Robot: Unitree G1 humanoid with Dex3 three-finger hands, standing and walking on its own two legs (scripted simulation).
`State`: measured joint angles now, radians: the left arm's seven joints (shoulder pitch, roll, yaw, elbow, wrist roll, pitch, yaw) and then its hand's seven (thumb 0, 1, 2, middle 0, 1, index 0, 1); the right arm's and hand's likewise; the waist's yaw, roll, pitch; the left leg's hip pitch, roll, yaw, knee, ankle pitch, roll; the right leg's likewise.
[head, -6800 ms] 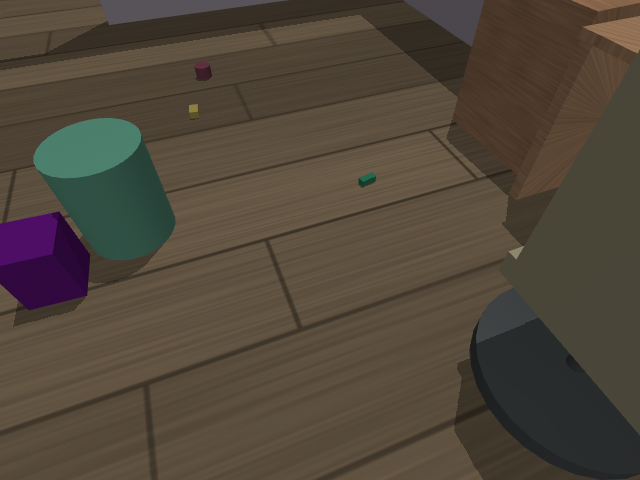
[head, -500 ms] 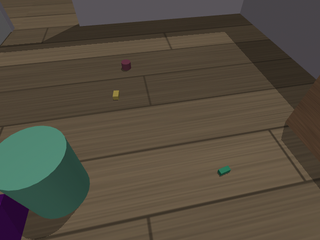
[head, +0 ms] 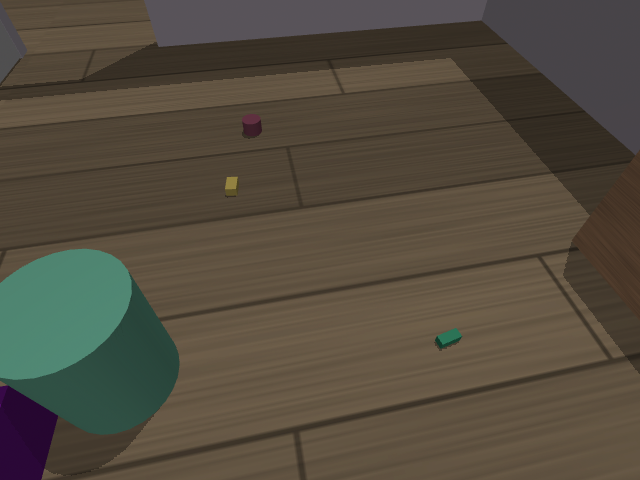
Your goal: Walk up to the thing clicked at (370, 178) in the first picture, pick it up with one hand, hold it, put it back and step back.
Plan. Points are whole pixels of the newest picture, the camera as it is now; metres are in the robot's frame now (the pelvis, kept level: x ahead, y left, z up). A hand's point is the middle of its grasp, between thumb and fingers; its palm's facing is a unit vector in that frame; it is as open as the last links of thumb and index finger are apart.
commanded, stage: stand
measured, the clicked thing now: (448, 338) +0.67 -0.41 -0.77
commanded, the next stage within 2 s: walk up in 0.02 s
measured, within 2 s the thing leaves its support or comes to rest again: neither
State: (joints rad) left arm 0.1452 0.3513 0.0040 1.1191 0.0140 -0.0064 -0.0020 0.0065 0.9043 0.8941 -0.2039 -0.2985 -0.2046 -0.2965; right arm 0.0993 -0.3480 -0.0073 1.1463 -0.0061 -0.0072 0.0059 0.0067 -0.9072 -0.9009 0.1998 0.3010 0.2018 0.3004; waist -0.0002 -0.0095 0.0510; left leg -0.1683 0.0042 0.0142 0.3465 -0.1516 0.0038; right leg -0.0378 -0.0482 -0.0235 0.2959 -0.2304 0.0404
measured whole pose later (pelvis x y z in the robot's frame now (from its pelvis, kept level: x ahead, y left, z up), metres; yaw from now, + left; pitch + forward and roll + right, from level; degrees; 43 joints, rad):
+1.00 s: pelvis +0.35 -0.03 -0.01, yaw +2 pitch -3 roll +1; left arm 0.28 0.42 0.05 0.85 -0.01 -0.05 -0.05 0.01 0.90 0.89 -0.20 -0.30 -0.20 -0.30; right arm 0.25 -0.37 -0.06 0.83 -0.01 -0.07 0.04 0.01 -0.90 -0.90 0.20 0.30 0.20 0.30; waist 0.00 -0.04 0.09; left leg -0.10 0.00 0.09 0.44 -0.28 0.03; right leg -0.49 -0.07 0.06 0.92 -0.29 -0.01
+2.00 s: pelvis +0.75 -0.03 -0.02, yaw +29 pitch -2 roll +1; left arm 0.12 0.45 0.08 0.73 0.01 0.03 -0.06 0.01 0.90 0.89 -0.20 -0.30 -0.20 -0.30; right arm 0.45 -0.37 -0.03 0.75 -0.02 -0.06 -0.02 0.01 -0.90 -0.90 0.20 0.30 0.21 0.30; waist -0.03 -0.11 0.11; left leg -0.22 -0.04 -0.15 0.60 -0.34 -0.02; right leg -0.58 -0.09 0.06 0.90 -0.28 -0.02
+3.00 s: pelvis +0.81 -0.09 -0.04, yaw +70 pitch -1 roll -1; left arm 0.21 0.40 0.04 0.82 0.03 -0.03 0.00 0.01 0.90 0.89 -0.20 -0.30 -0.20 -0.30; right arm 0.23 -0.42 -0.05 0.77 -0.01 0.02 -0.02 0.01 -0.91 -0.90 0.20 0.30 0.20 0.30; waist 0.03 0.05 0.11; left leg -0.47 -0.10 -0.14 0.93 -0.47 0.03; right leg -0.34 -0.03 -0.05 0.76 -0.39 -0.01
